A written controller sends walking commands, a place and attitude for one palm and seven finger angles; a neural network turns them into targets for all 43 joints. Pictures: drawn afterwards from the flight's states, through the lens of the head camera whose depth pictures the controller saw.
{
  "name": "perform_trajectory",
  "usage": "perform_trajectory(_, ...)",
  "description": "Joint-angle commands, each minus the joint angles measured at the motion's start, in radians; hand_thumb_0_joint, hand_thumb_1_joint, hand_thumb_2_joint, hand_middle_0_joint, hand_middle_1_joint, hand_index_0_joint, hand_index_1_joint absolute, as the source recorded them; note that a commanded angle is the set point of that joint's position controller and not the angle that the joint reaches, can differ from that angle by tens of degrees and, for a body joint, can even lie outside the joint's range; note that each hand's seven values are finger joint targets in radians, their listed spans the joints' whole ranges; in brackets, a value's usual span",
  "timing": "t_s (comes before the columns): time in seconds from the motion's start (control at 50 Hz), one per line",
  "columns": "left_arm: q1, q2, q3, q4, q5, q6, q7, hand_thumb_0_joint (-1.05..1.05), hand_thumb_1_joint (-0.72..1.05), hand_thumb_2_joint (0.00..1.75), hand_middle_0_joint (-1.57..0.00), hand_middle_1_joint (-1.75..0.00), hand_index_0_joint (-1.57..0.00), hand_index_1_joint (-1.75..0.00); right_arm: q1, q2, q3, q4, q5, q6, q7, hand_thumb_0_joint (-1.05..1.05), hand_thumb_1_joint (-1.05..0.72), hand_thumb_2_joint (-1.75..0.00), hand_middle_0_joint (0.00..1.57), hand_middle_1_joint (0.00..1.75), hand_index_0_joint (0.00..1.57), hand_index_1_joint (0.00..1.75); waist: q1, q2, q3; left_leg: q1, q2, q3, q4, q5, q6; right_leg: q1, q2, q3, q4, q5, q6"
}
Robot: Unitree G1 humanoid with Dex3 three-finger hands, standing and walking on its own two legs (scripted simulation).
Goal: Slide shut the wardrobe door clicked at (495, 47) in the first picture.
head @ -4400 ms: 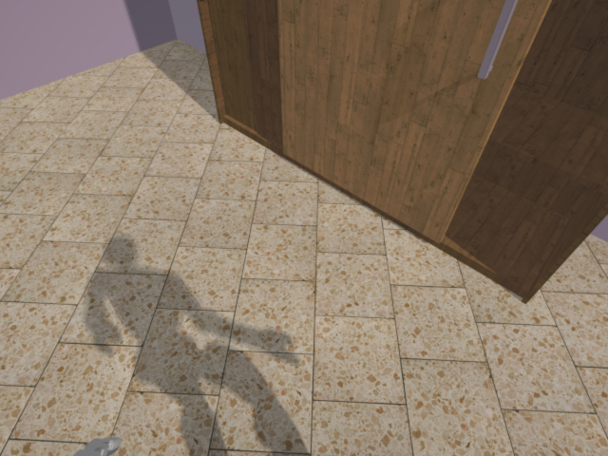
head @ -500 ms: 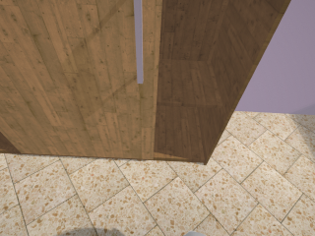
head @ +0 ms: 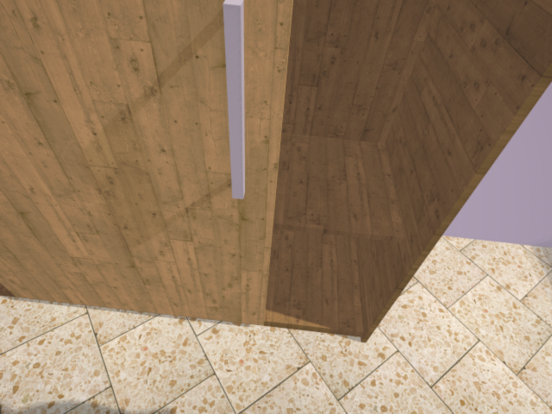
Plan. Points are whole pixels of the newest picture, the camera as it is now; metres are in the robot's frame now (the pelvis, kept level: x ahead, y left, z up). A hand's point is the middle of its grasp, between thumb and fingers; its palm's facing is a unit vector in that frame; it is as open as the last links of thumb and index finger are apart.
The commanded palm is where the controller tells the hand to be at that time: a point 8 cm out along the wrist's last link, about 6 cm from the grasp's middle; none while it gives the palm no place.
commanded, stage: come to a stop and stand still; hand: left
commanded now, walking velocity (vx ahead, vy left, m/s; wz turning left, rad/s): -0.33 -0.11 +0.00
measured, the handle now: (238, 114) +0.52 +0.11 +0.17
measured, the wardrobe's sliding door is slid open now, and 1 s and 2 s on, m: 0.37 0.37 0.37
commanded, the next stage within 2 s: look again from close up in 1.50 s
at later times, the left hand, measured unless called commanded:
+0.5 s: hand out of the picture +0.11 +0.15 -0.16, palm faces +0.02 -0.95 -0.31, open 7.4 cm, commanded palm none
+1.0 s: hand out of the picture +0.00 +0.18 -0.17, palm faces +0.11 -0.97 -0.23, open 7.4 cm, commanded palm none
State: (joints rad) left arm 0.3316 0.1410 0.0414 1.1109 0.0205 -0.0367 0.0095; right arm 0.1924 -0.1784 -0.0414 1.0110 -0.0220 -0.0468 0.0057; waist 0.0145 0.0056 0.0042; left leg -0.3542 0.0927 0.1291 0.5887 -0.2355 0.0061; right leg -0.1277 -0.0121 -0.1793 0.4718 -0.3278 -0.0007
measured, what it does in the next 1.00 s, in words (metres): steps on the spot: right foot, then left foot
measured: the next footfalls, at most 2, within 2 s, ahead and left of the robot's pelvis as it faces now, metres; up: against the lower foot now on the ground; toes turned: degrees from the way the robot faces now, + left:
right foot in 0.42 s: +0.10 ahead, -0.15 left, +0.00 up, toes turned -6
left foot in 0.94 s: +0.03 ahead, +0.11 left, +0.00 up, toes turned +2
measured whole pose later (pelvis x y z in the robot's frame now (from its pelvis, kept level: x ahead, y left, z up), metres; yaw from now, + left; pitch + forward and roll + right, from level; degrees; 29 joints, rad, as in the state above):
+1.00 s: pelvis +0.01 -0.02 +0.01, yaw +1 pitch +0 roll +1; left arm 0.30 0.20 0.06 1.09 0.02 0.05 0.03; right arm 0.23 -0.16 -0.02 1.03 -0.02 0.01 -0.02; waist 0.04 -0.03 0.00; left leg -0.18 0.01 0.02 0.46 -0.29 -0.01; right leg -0.34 -0.06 -0.06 0.57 -0.29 0.01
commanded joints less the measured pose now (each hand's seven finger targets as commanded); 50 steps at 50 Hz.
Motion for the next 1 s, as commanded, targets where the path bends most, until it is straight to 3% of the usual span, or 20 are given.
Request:
perform_trajectory(0.0, 0.017, 0.045, 0.007, -0.073, -0.008, -0.002, -0.003, 0.0, 0.9, 0.9, -0.2, -0.3, -0.2, -0.3, 0.28, -0.188, -0.027, 0.041, -0.011, -0.003, -0.022, 0.0, -0.9, -0.9, 0.2, 0.3, 0.2, 0.3, -0.085, 0.341, 0.036, 0.31, 0.314, -0.457, -0.365, 0.086, 0.139, -0.4, 0.006, 0.031, 0.371, -0.258, -0.011)
perform_trajectory(0.02, 0.0, 0.063, 0.007, -0.068, -0.001, 0.007, 0.008, 0.0, 0.9, 0.9, -0.2, -0.3, -0.2, -0.3, 0.238, -0.166, -0.015, 0.044, -0.009, 0.002, -0.039, 0.0, -0.9, -0.9, 0.2, 0.3, 0.2, 0.3, -0.073, 0.296, 0.044, 0.254, 0.32, -0.433, -0.364, 0.248, 0.159, -0.382, -0.031, 0.133, 0.477, -0.256, -0.016)
perform_trajectory(0.08, 0.052, 0.041, -0.005, -0.008, -0.013, 0.015, 0.016, 0.0, 0.9, 0.9, -0.2, -0.3, -0.2, -0.3, 0.048, -0.081, 0.019, 0.019, 0.005, -0.008, -0.057, 0.0, -0.9, -0.9, 0.2, 0.3, 0.2, 0.3, 0.015, 0.102, 0.017, 0.224, 0.233, -0.17, -0.262, 0.841, 0.15, -0.25, -0.085, 0.174, 0.399, -0.121, 0.022)
perform_trajectory(0.2, 0.016, 0.087, 0.02, -0.067, 0.002, 0.069, 0.028, 0.0, 0.9, 0.9, -0.2, -0.3, -0.2, -0.3, 0.05, -0.154, -0.037, 0.017, 0.007, 0.04, -0.065, 0.0, -0.9, -0.9, 0.2, 0.3, 0.2, 0.3, -0.013, 0.109, -0.05, 0.328, 0.244, -0.121, -0.206, 0.95, 0.162, -0.291, -0.039, 0.149, 0.411, -0.087, 0.033)
perform_trajectory(0.3, -0.013, 0.084, 0.031, -0.113, -0.002, 0.074, 0.026, 0.0, 0.9, 0.9, -0.2, -0.3, -0.2, -0.3, -0.022, -0.163, -0.053, -0.011, -0.006, 0.058, -0.052, 0.0, -0.9, -0.9, 0.2, 0.3, 0.2, 0.3, 0.0, 0.178, -0.037, 0.224, 0.237, -0.118, -0.183, 0.7, 0.143, -0.226, -0.044, 0.153, 0.314, -0.078, 0.013)
perform_trajectory(0.34, 0.022, 0.09, 0.031, -0.104, 0.001, 0.062, 0.027, 0.0, 0.9, 0.9, -0.2, -0.3, -0.2, -0.3, -0.034, -0.157, -0.054, -0.016, -0.004, 0.064, -0.041, 0.0, -0.9, -0.9, 0.2, 0.3, 0.2, 0.3, 0.019, 0.156, -0.047, 0.185, 0.195, -0.092, -0.136, 0.528, 0.103, -0.135, -0.036, 0.121, 0.151, 0.059, 0.015)
perform_trajectory(0.36, 0.047, 0.104, 0.03, -0.099, 0.004, 0.052, 0.028, 0.0, 0.9, 0.9, -0.2, -0.3, -0.2, -0.3, -0.026, -0.148, -0.053, -0.018, 0.001, 0.067, -0.035, 0.0, -0.9, -0.9, 0.2, 0.3, 0.2, 0.3, 0.031, 0.108, -0.059, 0.152, 0.151, -0.076, -0.082, 0.395, 0.065, -0.069, -0.043, 0.12, 0.026, 0.191, 0.017)
perform_trajectory(0.38, 0.044, 0.164, 0.033, -0.1, 0.011, 0.038, 0.033, 0.0, 0.9, 0.9, -0.2, -0.3, -0.2, -0.3, 0.014, -0.102, -0.045, -0.017, 0.01, 0.067, -0.027, 0.0, -0.9, -0.9, 0.2, 0.3, 0.2, 0.3, 0.022, -0.063, -0.072, 0.088, 0.057, -0.028, 0.033, 0.149, 0.005, -0.01, -0.144, 0.241, -0.074, 0.405, -0.006)
perform_trajectory(0.4, 0.008, 0.24, 0.037, -0.113, 0.014, 0.025, 0.036, 0.0, 0.9, 0.9, -0.2, -0.3, -0.2, -0.3, 0.042, -0.04, -0.033, -0.034, 0.017, 0.07, -0.021, 0.0, -0.9, -0.9, 0.2, 0.3, 0.2, 0.3, -0.001, -0.267, -0.058, -0.032, -0.062, -0.004, 0.152, -0.261, -0.038, 0.0, -0.346, 0.444, -0.107, 0.662, -0.101)
perform_trajectory(0.42, 0.028, 0.251, 0.03, -0.121, 0.006, 0.029, 0.031, 0.0, 0.9, 0.9, -0.2, -0.3, -0.2, -0.3, 0.001, -0.053, -0.036, -0.043, 0.016, 0.089, -0.025, 0.0, -0.9, -0.9, 0.2, 0.3, 0.2, 0.3, 0.036, -0.189, -0.058, 0.001, -0.067, -0.105, 0.282, -0.378, -0.029, -0.081, -0.404, 0.456, -0.125, 0.701, -0.172)
perform_trajectory(0.44, -0.003, 0.246, 0.036, -0.114, 0.007, 0.024, 0.034, 0.0, 0.9, 0.9, -0.2, -0.3, -0.2, -0.3, 0.003, -0.052, -0.034, -0.04, 0.01, 0.099, -0.027, 0.0, -0.9, -0.9, 0.2, 0.3, 0.2, 0.3, 0.014, -0.246, -0.056, -0.039, -0.073, -0.143, 0.374, -0.367, -0.031, -0.083, -0.38, 0.472, -0.125, 0.721, -0.183)
perform_trajectory(0.48, -0.071, 0.212, 0.034, -0.128, 0.003, 0.026, 0.042, 0.0, 0.9, 0.9, -0.2, -0.3, -0.2, -0.3, 0.035, -0.083, -0.04, -0.012, 0.009, 0.103, -0.024, 0.0, -0.9, -0.9, 0.2, 0.3, 0.2, 0.3, -0.007, -0.174, -0.034, -0.091, -0.059, -0.167, 0.494, -0.257, -0.044, -0.05, -0.34, 0.398, -0.108, 0.688, -0.18)
perform_trajectory(0.56, -0.048, 0.222, 0.041, -0.138, 0.001, 0.025, 0.044, 0.0, 0.9, 0.9, -0.2, -0.3, -0.2, -0.3, 0.014, -0.098, -0.037, -0.022, 0.003, 0.107, -0.013, 0.0, -0.9, -0.9, 0.2, 0.3, 0.2, 0.3, 0.02, -0.146, -0.013, -0.151, -0.063, -0.175, 0.538, -0.161, -0.07, -0.007, -0.326, 0.352, -0.128, 0.585, -0.167)
perform_trajectory(0.66, -0.007, 0.225, 0.046, -0.128, 0.006, 0.025, 0.044, 0.0, 0.9, 0.9, -0.2, -0.3, -0.2, -0.3, 0.0, -0.091, -0.029, -0.036, 0.002, 0.104, -0.008, 0.0, -0.9, -0.9, 0.2, 0.3, 0.2, 0.3, 0.042, -0.147, -0.032, -0.143, -0.057, -0.159, 0.418, -0.151, -0.078, 0.045, -0.32, 0.363, -0.167, 0.414, -0.166)
perform_trajectory(0.78, -0.015, 0.233, 0.048, -0.117, 0.016, 0.033, 0.03, 0.0, 0.9, 0.9, -0.2, -0.3, -0.2, -0.3, 0.0, -0.069, -0.016, -0.04, 0.013, 0.085, -0.004, 0.0, -0.9, -0.9, 0.2, 0.3, 0.2, 0.3, 0.049, -0.197, -0.002, 0.011, -0.069, -0.097, 0.131, -0.177, -0.049, -0.063, -0.278, 0.364, -0.24, 0.104, -0.157)
perform_trajectory(0.86, -0.067, 0.223, 0.044, -0.101, 0.006, 0.045, 0.029, 0.0, 0.9, 0.9, -0.2, -0.3, -0.2, -0.3, 0.138, -0.054, -0.002, 0.005, 0.014, 0.062, -0.015, 0.0, -0.9, -0.9, 0.2, 0.3, 0.2, 0.3, -0.017, -0.176, -0.015, 0.244, -0.083, -0.061, -0.174, -0.024, -0.028, -0.203, -0.219, 0.313, -0.201, -0.052, -0.091)
perform_trajectory(0.88, -0.078, 0.194, 0.037, -0.098, 0.001, 0.05, 0.027, 0.0, 0.9, 0.9, -0.2, -0.3, -0.2, -0.3, 0.162, -0.06, 0.001, 0.02, 0.015, 0.058, -0.019, 0.0, -0.9, -0.9, 0.2, 0.3, 0.2, 0.3, -0.027, -0.115, 0.008, 0.3, -0.06, -0.081, -0.229, -0.016, -0.021, -0.28, -0.172, 0.276, -0.161, -0.133, -0.058)
perform_trajectory(0.92, -0.058, 0.101, 0.022, -0.11, -0.008, 0.06, 0.02, 0.0, 0.9, 0.9, -0.2, -0.3, -0.2, -0.3, 0.144, -0.154, -0.008, -0.005, -0.003, 0.051, -0.028, 0.0, -0.9, -0.9, 0.2, 0.3, 0.2, 0.3, -0.014, 0.185, 0.083, 0.086, 0.153, -0.355, -0.428, -0.272, 0.059, -0.274, -0.042, 0.138, 0.05, -0.075, 0.005)
perform_trajectory(0.94, -0.058, 0.091, 0.017, -0.105, -0.003, 0.059, 0.017, 0.0, 0.9, 0.9, -0.2, -0.3, -0.2, -0.3, 0.085, -0.166, -0.006, -0.02, -0.003, 0.052, -0.035, 0.0, -0.9, -0.9, 0.2, 0.3, 0.2, 0.3, 0.003, 0.19, 0.112, -0.037, 0.18, -0.408, -0.482, -0.333, 0.095, -0.222, -0.02, 0.122, 0.141, -0.04, 0.014)
perform_trajectory(0.98, -0.019, 0.096, 0.013, -0.062, 0.007, 0.069, 0.017, 0.0, 0.9, 0.9, -0.2, -0.3, -0.2, -0.3, 0.015, -0.121, 0.008, -0.011, 0.004, 0.046, -0.043, 0.0, -0.9, -0.9, 0.2, 0.3, 0.2, 0.3, 0.033, 0.238, 0.123, -0.063, 0.135, -0.342, -0.481, -0.233, 0.109, -0.188, -0.03, 0.165, 0.287, -0.046, 0.007)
